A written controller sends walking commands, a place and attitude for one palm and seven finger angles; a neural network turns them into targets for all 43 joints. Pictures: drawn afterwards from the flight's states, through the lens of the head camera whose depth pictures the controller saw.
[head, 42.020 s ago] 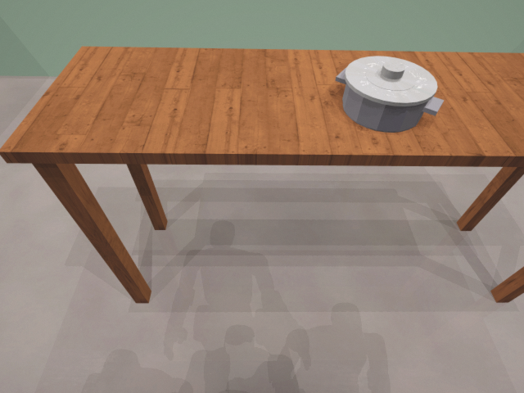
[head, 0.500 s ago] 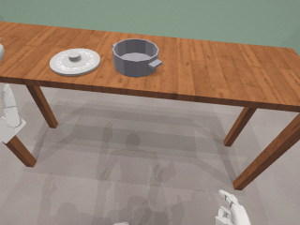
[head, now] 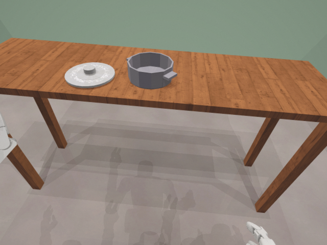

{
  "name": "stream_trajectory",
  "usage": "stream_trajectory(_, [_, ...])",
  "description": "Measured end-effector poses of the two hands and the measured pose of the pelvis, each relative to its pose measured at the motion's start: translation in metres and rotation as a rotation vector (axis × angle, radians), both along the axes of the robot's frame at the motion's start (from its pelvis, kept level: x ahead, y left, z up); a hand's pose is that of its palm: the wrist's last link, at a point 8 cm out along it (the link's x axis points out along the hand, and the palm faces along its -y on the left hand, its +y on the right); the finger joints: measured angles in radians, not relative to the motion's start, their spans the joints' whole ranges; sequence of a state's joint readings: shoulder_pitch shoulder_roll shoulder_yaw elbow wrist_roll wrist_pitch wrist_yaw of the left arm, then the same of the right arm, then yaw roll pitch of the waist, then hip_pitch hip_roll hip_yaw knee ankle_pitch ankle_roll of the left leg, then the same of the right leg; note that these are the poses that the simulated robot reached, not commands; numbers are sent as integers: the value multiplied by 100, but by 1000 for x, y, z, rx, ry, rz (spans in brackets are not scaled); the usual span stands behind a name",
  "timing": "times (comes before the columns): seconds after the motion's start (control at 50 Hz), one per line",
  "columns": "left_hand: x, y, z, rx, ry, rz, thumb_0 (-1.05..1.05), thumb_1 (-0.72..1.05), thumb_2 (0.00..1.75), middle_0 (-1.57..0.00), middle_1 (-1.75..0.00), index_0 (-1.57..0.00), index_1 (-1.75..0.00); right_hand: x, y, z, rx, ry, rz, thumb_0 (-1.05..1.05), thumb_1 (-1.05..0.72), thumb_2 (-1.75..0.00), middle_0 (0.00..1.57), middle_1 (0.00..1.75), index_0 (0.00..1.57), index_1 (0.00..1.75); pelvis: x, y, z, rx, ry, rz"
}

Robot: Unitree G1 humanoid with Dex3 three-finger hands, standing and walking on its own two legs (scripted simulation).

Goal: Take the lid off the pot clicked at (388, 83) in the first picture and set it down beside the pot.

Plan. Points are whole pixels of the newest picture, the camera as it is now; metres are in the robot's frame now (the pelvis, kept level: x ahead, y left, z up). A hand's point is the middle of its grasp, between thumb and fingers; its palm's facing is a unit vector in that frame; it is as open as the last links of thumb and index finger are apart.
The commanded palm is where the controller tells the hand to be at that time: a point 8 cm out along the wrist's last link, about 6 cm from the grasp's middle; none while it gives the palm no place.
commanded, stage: stop stepping back and stand still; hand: left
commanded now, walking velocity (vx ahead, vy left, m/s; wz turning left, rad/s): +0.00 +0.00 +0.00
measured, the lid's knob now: (89, 69) +0.72 +0.32 +0.09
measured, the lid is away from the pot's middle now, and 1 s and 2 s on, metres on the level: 0.24 0.24 0.24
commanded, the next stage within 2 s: let the arm hang, fingers relaxed in 0.50 s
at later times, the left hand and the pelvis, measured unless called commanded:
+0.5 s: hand out of the picture +0.09 +0.17 -0.17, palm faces +0.01 -0.99 -0.16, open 7.4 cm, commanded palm none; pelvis +0.02 +0.00 -0.01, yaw +1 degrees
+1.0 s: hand out of the picture +0.01 +0.15 -0.17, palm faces +0.07 -0.98 -0.20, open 7.4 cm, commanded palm none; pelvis +0.04 -0.01 +0.01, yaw +1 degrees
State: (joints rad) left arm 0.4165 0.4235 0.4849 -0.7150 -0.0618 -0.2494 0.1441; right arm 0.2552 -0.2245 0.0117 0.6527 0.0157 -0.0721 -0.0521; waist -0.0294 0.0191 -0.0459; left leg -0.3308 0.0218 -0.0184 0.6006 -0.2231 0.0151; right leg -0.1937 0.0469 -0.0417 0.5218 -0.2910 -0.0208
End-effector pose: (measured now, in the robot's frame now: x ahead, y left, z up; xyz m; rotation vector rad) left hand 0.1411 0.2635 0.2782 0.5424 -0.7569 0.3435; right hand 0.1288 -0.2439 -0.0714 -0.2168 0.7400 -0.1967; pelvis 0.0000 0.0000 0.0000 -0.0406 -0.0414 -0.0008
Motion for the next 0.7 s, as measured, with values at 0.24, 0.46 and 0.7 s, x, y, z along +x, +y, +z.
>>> stream_trajectory(0.24, [33,2,-9,36,100,17,1,89,90,-21,-30,-21,-31,36,23,8,59,-51,79,1,-90,-90,20,30,20,30,10,-3,8,17,43,-2])
stream_trajectory(0.46, [-12,-15,-386,-562,1639,196,1,91,90,-20,-29,-19,-30,-9,-13,-42,23,246,-17,0,-90,-90,20,30,20,30,14,1,-9,21,7,31])
stream_trajectory(0.7, [-209,-40,-416,-771,2246,437,1,96,90,-21,-29,-20,-30,-150,9,-47,49,788,-112,0,-90,-90,20,30,20,30,23,-2,8,17,52,36])
